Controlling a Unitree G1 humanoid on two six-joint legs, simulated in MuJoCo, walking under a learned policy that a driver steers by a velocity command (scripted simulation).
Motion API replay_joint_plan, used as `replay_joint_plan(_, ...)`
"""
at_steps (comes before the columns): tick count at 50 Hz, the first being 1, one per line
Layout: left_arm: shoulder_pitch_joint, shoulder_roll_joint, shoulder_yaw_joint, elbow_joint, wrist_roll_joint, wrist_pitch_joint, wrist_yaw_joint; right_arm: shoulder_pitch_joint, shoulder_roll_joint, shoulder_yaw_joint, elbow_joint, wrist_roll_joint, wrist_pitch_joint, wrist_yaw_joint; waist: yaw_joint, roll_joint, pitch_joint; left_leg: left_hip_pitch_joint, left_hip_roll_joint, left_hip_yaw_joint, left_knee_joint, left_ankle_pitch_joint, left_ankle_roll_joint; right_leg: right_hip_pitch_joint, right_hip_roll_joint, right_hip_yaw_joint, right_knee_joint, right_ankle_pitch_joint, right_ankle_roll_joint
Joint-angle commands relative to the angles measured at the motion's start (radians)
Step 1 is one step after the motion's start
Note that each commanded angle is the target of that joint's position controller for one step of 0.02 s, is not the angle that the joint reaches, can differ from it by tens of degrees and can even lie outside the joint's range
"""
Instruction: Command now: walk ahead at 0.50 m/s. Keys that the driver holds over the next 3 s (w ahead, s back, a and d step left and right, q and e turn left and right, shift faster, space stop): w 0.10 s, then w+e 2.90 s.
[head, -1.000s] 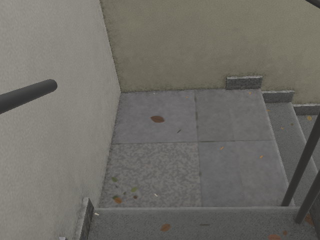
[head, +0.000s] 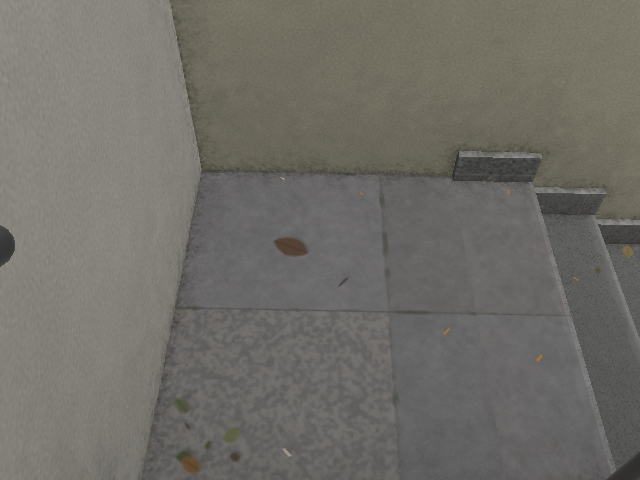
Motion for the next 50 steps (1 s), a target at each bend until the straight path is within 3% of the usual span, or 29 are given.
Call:
replay_joint_plan(1,0.419,0.232,0.082,0.096,-0.036,-0.001,0.003,0.145,-0.140,-0.029,-0.054,-0.010,-0.007,-0.017,0.116,-0.116,-0.230,-0.737,0.090,-0.150,0.220,0.094,0.027,0.718,-0.498,0.431,0.178,0.408,-0.266)
replay_joint_plan(2,0.331,0.103,0.038,0.068,-0.008,-0.021,0.005,0.056,-0.177,-0.054,-0.021,-0.029,-0.013,-0.015,0.097,0.087,-0.151,-0.706,0.112,-0.231,-0.012,0.286,-0.018,0.524,-0.445,0.411,0.122,0.119,-0.230)
replay_joint_plan(3,0.297,0.067,0.014,0.071,-0.010,-0.040,0.004,-0.036,-0.164,-0.061,-0.024,-0.040,-0.009,-0.007,0.084,0.038,-0.030,-0.635,0.121,-0.203,-0.135,0.353,-0.050,0.278,-0.397,0.412,0.126,0.158,-0.214)
replay_joint_plan(4,0.237,0.062,0.002,0.066,-0.015,-0.049,0.012,-0.124,-0.131,-0.056,-0.046,-0.038,0.000,0.009,0.034,0.090,0.078,-0.457,0.142,-0.171,-0.474,0.537,-0.107,-0.004,-0.327,0.307,0.041,0.244,-0.167)
replay_joint_plan(6,0.325,0.164,0.026,0.109,-0.011,-0.049,0.013,-0.171,-0.058,-0.037,-0.040,-0.070,0.038,0.015,0.045,0.015,0.035,-0.247,0.127,-0.077,-0.570,0.577,-0.135,-0.121,-0.288,0.309,0.018,0.445,-0.167)
replay_joint_plan(7,0.301,0.178,0.036,0.108,-0.011,-0.050,0.010,-0.103,-0.052,-0.032,-0.016,-0.061,0.042,0.012,0.018,-0.052,-0.019,-0.213,0.133,-0.056,-0.539,0.697,-0.132,-0.101,-0.265,0.302,0.067,0.492,-0.161)
replay_joint_plan(9,0.314,0.123,0.035,0.125,-0.050,-0.068,0.018,-0.327,-0.110,-0.039,-0.097,-0.019,0.024,0.021,0.057,-0.040,0.044,-0.278,0.148,-0.096,-0.846,0.962,-0.115,-0.041,-0.146,0.244,0.116,0.291,-0.108)
replay_joint_plan(11,0.329,0.117,0.032,0.119,-0.045,-0.085,0.020,-0.426,-0.101,-0.026,-0.128,-0.044,-0.004,0.037,0.092,0.048,0.052,-0.119,0.107,-0.040,-1.092,1.232,-0.105,-0.134,-0.099,0.231,0.165,0.128,-0.104)
replay_joint_plan(16,0.409,0.124,0.031,0.137,-0.013,-0.051,0.024,-0.504,-0.097,0.008,-0.146,-0.012,-0.004,0.050,0.178,-0.027,0.122,-0.046,0.085,-0.048,-1.229,1.112,-0.140,-0.069,-0.107,0.326,0.337,0.161,-0.100)
replay_joint_plan(19,0.476,0.123,0.030,0.166,0.029,-0.029,0.052,-0.346,-0.142,0.005,-0.111,0.009,-0.018,0.032,0.160,0.028,0.106,0.139,0.124,-0.076,-1.502,1.200,-0.122,0.020,-0.056,0.327,0.600,0.189,-0.091)
replay_joint_plan(20,0.411,0.158,0.031,0.162,0.031,-0.013,0.046,-0.179,-0.152,-0.010,-0.063,0.005,-0.025,0.025,0.059,0.043,0.003,0.353,0.097,0.016,-1.398,1.224,-0.104,-0.057,-0.084,0.282,0.797,0.325,-0.099)
replay_joint_plan(21,0.449,0.149,0.031,0.154,0.009,-0.006,0.039,-0.088,-0.182,-0.013,-0.041,-0.016,-0.031,0.028,0.042,0.092,-0.004,0.440,0.166,-0.070,-1.573,1.123,-0.070,-0.098,-0.021,0.280,0.991,0.193,-0.088)
replay_joint_plan(22,0.496,0.093,0.033,0.170,-0.032,-0.004,0.026,0.022,-0.252,-0.036,0.007,-0.021,-0.031,0.034,0.055,0.214,-0.097,0.812,0.296,-0.161,-1.256,1.401,-0.051,-0.409,0.083,0.218,1.279,-0.534,-0.057)
replay_joint_plan(23,0.605,0.058,0.019,0.175,-0.071,0.003,0.040,0.100,-0.253,-0.034,0.005,-0.034,-0.026,0.050,0.061,0.238,-0.261,1.020,0.426,-0.226,-1.008,1.447,0.001,-0.599,0.051,0.176,1.541,-0.737,-0.061)
replay_joint_plan(24,0.643,0.058,0.009,0.191,-0.030,0.021,0.044,0.111,-0.230,-0.038,0.010,-0.011,-0.023,0.073,0.082,0.157,-0.261,0.926,0.478,-0.339,-1.056,1.172,0.004,-0.685,-0.014,0.163,1.610,-0.650,-0.061)
replay_joint_plan(25,0.521,0.119,0.028,0.161,0.017,0.031,0.042,0.030,-0.249,-0.054,-0.035,-0.002,-0.021,0.050,0.073,0.153,-0.179,0.758,0.565,-0.514,-1.286,0.532,0.135,-0.778,-0.045,0.160,1.538,-0.421,-0.044)
replay_joint_plan(26,0.362,0.129,0.035,0.118,0.057,0.036,0.024,-0.049,-0.191,-0.046,-0.055,0.009,-0.020,0.046,0.083,0.054,-0.010,0.509,0.520,-0.524,-1.397,0.272,0.113,-0.759,-0.080,0.181,1.427,-0.270,-0.030)
replay_joint_plan(27,0.327,0.118,0.042,0.108,0.063,0.042,0.016,-0.065,-0.192,-0.041,-0.061,0.017,-0.029,0.037,0.095,0.097,0.053,0.356,0.535,-0.526,-1.379,0.380,0.114,-0.696,-0.088,0.189,1.395,-0.246,-0.005)
replay_joint_plan(28,0.282,0.126,0.050,0.111,0.043,0.034,0.010,-0.106,-0.121,-0.011,-0.059,0.008,-0.049,0.028,0.127,0.013,0.126,0.224,0.421,-0.358,-1.312,0.640,0.019,-0.647,-0.109,0.275,1.169,-0.040,0.018)
replay_joint_plan(30,0.305,0.077,0.044,0.125,-0.002,0.042,0.001,-0.117,-0.110,-0.007,-0.063,0.019,-0.085,0.021,0.171,0.078,0.126,0.017,0.309,-0.157,-1.260,0.774,-0.071,-0.463,-0.096,0.255,0.899,0.079,0.074)
replay_joint_plan(32,0.217,0.064,0.043,0.107,-0.007,0.054,-0.001,-0.092,-0.152,-0.014,-0.078,0.021,-0.080,0.014,0.134,0.261,0.078,0.069,0.308,-0.097,-1.286,0.960,-0.040,-0.435,-0.061,0.130,0.846,0.111,0.085)
replay_joint_plan(34,0.174,0.055,0.042,0.097,0.008,0.074,0.007,-0.021,-0.191,-0.029,-0.082,0.033,-0.081,-0.005,0.123,0.264,0.030,0.171,0.333,-0.089,-1.198,1.144,-0.083,-0.477,-0.055,0.085,0.876,0.188,0.060)
replay_joint_plan(36,0.093,0.056,0.044,0.077,0.002,0.050,0.000,-0.033,-0.100,-0.005,-0.069,0.033,-0.079,-0.017,0.115,0.177,0.059,0.152,0.234,-0.011,-1.105,0.724,-0.144,-0.493,-0.079,0.168,0.647,0.489,0.034)
replay_joint_plan(40,-0.075,0.066,0.042,0.037,-0.008,0.040,-0.023,0.004,-0.098,-0.003,-0.076,0.019,-0.085,-0.011,0.071,0.145,0.074,0.160,0.244,0.034,-1.031,0.565,-0.100,-0.412,-0.051,0.105,0.443,0.708,0.038)
replay_joint_plan(44,-0.309,0.053,0.015,-0.076,0.019,0.020,-0.035,0.085,-0.105,-0.004,-0.068,-0.007,-0.069,0.004,-0.059,0.068,0.179,0.254,0.269,0.020,-0.975,0.610,-0.029,-0.381,-0.066,-0.046,0.180,0.615,0.062)
replay_joint_plan(46,-0.215,0.083,0.021,-0.060,0.015,0.021,-0.035,0.055,-0.143,-0.011,-0.066,-0.003,-0.041,-0.011,-0.020,0.080,0.156,0.302,0.292,0.049,-0.833,0.902,-0.018,-0.281,-0.072,-0.061,0.076,0.469,0.023)
replay_joint_plan(48,0.058,0.149,0.052,0.042,0.000,0.032,-0.030,0.035,-0.164,-0.010,-0.053,-0.030,-0.021,-0.002,0.100,0.059,-0.049,0.309,0.286,0.084,-0.433,1.121,0.002,0.021,-0.020,-0.129,0.032,0.403,-0.024)
replay_joint_plan(49,0.236,0.181,0.074,0.100,0.012,0.030,-0.032,-0.034,-0.159,-0.011,-0.068,-0.021,-0.014,-0.006,0.226,0.001,-0.072,0.122,0.246,0.089,-0.103,0.955,-0.008,0.270,-0.058,-0.056,-0.104,0.417,-0.085)
replay_joint_plan(50,0.293,0.213,0.085,0.129,-0.002,0.042,-0.036,-0.073,-0.091,-0.007,-0.072,-0.043,-0.017,0.013,0.236,-0.079,-0.037,-0.235,0.091,0.147,0.202,0.012,-0.009,0.495,-0.162,0.093,0.008,0.634,-0.128)
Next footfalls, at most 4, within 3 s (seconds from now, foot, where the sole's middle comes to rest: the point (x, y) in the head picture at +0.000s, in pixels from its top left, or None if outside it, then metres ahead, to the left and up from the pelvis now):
0.42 left None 0.38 0.10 -0.95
0.98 right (353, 451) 0.65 -0.12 -1.13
1.36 left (333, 347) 0.96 -0.10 -1.13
1.86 right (451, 350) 0.93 -0.45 -1.13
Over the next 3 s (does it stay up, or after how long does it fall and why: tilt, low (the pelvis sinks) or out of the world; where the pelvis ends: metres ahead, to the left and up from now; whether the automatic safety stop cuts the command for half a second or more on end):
stays up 0.99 -0.78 -0.40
